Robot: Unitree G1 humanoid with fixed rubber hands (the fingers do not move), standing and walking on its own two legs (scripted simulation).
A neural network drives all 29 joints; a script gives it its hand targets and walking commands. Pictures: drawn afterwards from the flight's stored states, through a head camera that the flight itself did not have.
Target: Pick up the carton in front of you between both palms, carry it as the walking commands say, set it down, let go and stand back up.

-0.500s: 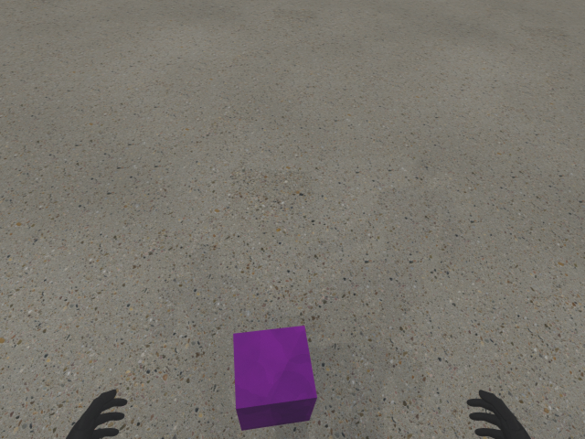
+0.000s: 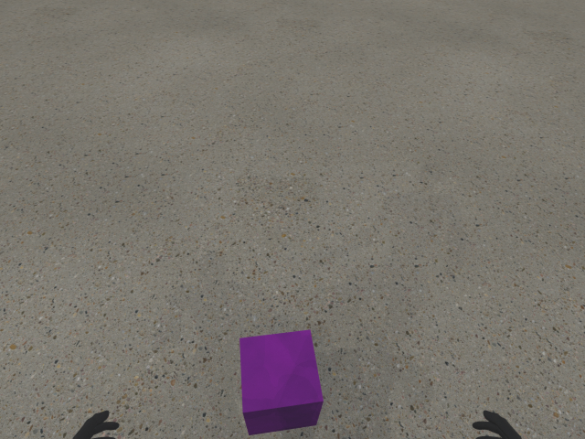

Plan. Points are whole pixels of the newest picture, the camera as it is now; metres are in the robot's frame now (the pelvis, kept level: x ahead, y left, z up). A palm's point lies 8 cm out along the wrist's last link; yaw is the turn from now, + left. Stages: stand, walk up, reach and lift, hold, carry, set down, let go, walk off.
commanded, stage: stand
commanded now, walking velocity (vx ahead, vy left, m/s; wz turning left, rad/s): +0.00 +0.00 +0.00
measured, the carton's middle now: (279, 383) +0.41 +0.03 -0.65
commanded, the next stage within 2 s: none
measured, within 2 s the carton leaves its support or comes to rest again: neither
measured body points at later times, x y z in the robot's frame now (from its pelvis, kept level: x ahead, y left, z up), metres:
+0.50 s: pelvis -0.02 +0.00 +0.00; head -0.03 +0.01 +0.45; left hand +0.09 +0.31 -0.11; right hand +0.09 -0.32 -0.10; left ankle -0.02 +0.10 -0.74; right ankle -0.03 -0.12 -0.74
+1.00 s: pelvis -0.02 +0.00 +0.00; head -0.02 +0.00 +0.45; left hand +0.08 +0.32 -0.11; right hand +0.08 -0.32 -0.11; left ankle -0.02 +0.10 -0.74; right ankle -0.03 -0.12 -0.74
